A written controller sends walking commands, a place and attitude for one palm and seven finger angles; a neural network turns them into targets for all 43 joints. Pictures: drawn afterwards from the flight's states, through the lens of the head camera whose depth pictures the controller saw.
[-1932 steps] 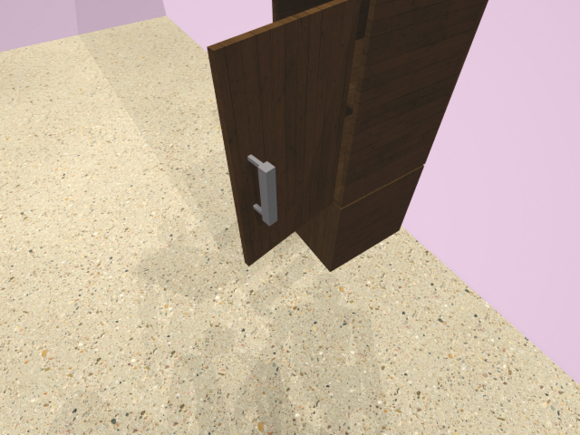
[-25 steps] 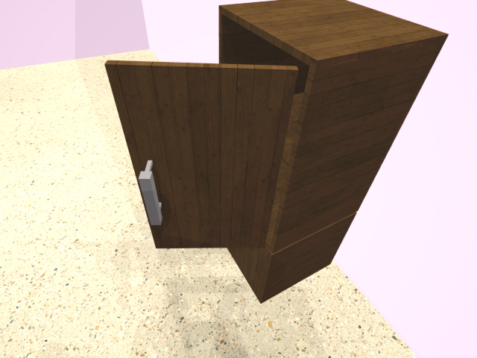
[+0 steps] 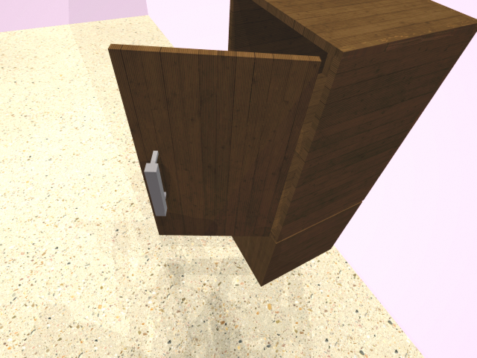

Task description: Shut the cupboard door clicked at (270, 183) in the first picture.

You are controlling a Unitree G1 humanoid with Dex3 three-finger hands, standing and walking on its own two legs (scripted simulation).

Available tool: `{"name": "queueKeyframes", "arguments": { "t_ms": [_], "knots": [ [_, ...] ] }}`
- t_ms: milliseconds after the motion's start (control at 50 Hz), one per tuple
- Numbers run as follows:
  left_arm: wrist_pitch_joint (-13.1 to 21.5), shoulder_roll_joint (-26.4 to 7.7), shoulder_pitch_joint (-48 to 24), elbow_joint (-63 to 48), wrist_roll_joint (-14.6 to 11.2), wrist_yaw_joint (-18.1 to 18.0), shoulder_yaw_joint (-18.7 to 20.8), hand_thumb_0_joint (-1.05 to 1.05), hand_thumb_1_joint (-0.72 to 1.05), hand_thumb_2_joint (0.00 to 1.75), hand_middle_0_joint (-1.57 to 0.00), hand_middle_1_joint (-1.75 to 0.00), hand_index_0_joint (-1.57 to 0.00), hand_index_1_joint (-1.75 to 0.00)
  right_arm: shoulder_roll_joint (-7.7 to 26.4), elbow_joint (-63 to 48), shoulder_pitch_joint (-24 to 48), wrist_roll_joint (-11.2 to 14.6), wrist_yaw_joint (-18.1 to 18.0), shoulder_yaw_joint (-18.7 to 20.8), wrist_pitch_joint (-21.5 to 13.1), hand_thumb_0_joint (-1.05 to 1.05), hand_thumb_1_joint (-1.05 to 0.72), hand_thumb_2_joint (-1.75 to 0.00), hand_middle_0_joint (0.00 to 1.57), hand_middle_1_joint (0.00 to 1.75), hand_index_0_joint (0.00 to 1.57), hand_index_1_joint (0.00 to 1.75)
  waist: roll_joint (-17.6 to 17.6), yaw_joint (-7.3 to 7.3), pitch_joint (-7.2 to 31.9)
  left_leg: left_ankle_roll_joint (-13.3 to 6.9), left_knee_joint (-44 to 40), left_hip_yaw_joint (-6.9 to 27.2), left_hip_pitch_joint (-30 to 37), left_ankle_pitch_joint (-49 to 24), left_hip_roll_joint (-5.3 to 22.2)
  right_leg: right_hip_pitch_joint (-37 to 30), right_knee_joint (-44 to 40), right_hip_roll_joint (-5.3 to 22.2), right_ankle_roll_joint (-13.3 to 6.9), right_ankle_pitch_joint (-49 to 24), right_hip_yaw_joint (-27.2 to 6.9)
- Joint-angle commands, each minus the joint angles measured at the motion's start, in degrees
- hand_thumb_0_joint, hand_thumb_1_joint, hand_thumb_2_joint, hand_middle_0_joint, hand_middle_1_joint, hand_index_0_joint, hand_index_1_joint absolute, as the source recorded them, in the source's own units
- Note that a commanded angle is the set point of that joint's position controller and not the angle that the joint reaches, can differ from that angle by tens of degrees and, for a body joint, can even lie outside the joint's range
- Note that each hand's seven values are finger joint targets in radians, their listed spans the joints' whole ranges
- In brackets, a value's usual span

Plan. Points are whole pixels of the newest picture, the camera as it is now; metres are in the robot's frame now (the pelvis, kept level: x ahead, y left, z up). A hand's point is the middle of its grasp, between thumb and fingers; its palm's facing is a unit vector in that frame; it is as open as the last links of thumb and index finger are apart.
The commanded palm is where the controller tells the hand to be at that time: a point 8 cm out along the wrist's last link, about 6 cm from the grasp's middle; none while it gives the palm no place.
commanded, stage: come to a stop and stand still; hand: left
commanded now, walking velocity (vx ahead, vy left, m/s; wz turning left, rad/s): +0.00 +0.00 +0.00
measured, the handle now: (158, 184) +0.48 +0.22 -0.06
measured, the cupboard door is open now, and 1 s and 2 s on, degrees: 63 63 63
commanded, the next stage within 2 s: look again from close up in 0.52 s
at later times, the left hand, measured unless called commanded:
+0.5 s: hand out of the picture +0.03 +0.17 -0.18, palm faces -0.02 -0.99 -0.16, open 7.4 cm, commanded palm none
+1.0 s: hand out of the picture +0.02 +0.18 -0.18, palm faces -0.02 -0.99 -0.16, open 7.4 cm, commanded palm none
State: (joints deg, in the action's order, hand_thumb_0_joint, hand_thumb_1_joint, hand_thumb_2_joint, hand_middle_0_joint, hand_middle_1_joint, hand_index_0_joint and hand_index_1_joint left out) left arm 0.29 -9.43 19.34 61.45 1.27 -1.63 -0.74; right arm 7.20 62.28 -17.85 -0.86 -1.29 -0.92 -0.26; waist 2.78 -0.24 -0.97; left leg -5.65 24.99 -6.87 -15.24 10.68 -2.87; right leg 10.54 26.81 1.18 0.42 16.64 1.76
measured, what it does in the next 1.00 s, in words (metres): stands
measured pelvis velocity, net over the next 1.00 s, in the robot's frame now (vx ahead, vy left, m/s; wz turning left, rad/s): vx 0.03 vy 0.01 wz -0.02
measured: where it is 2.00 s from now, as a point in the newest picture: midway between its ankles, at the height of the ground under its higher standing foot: outside the picture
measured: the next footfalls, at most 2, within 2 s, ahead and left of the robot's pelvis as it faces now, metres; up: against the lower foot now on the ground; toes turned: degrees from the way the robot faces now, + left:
none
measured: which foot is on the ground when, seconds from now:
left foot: down 0.00-1.00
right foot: down 0.00-1.00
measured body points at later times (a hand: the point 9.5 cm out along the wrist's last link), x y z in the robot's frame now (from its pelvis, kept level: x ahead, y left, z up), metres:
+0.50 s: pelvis +0.03 +0.00 +0.00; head +0.04 +0.03 +0.45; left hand +0.04 +0.22 -0.17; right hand +0.04 -0.23 -0.15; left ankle +0.03 +0.06 -0.74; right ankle -0.03 -0.13 -0.74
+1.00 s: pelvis +0.03 +0.01 +0.00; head +0.05 +0.03 +0.45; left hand +0.03 +0.23 -0.17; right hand +0.03 -0.21 -0.15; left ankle +0.03 +0.06 -0.74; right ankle -0.03 -0.13 -0.74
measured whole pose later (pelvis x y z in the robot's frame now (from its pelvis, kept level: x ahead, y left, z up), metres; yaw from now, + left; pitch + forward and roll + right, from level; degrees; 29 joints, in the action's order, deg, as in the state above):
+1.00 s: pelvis +0.03 +0.01 +0.00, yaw -1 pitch +0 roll +0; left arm 0.1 -9.7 16.3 64.4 1.0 -2.2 -0.8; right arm 8.1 65.6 -14.4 -0.7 -2.1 -1.2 -1.4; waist 2.8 0.1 -2.3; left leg -6.3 21.7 -8.0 -9.9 12.2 -4.4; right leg 5.6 23.6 2.5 1.9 17.8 0.4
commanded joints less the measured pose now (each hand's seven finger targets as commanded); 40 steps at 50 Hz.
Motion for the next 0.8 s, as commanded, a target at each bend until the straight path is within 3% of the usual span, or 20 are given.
{"name": "queueKeyframes", "arguments": {
  "t_ms": [0,140,280,660,780],
  "knots": [
    [1.0,-4.1,3.8,-0.7,-0.1,-0.7,0.4,0.00,0.90,0.90,-0.20,-0.30,-0.20,-0.30,7.5,-2.0,-1.8,0.4,-0.3,1.7,-1.8,0.00,-0.90,-0.90,0.20,0.30,0.20,0.30,-2.6,0.09,0.0,1.5,-8.1,11.9,4.8,1.0,10.9,2.6,-4.8,4.0,-2.3,-4.7,-3.7],
    [1.0,-4.6,3.1,0.5,-0.1,-1.1,0.4,0.00,0.90,0.90,-0.20,-0.30,-0.20,-0.30,7.2,-0.5,-1.0,0.6,-0.5,1.3,-2.0,0.00,-0.90,-0.90,0.20,0.30,0.20,0.30,-2.0,0.15,0.1,1.6,-5.5,9.7,7.7,-10.1,10.3,1.6,-5.3,4.8,-1.8,-8.4,-4.2],
    [0.6,-5.1,2.3,0.8,-0.2,-1.1,0.4,0.00,0.90,0.90,-0.20,-0.30,-0.20,-0.30,7.7,0.1,0.5,0.4,-0.5,1.0,-1.8,0.00,-0.90,-0.90,0.20,0.30,0.20,0.30,-2.8,0.10,-2.1,2.0,-6.4,9.8,7.0,-8.3,10.1,1.6,-5.5,5.0,-1.7,-7.2,-4.3],
    [0.5,-5.7,1.2,0.7,-0.3,-1.1,0.6,0.00,0.90,0.90,-0.20,-0.30,-0.20,-0.30,8.1,1.1,0.6,0.5,-0.8,1.1,-2.0,0.00,-0.90,-0.90,0.20,0.30,0.20,0.30,-2.9,0.10,-0.4,2.1,-6.1,9.6,9.3,-13.4,10.0,-0.3,-5.9,5.2,-1.6,-8.6,-4.2],
    [0.3,-5.4,1.5,1.2,-0.4,-1.1,0.5,0.00,0.90,0.90,-0.20,-0.30,-0.20,-0.30,8.1,1.5,0.1,0.4,-0.9,1.1,-1.9,0.00,-0.90,-0.90,0.20,0.30,0.20,0.30,-2.7,0.17,-1.2,2.2,-7.2,10.0,9.6,-11.2,10.1,0.4,-6.1,5.2,-1.5,-7.0,-4.0]
  ]
}}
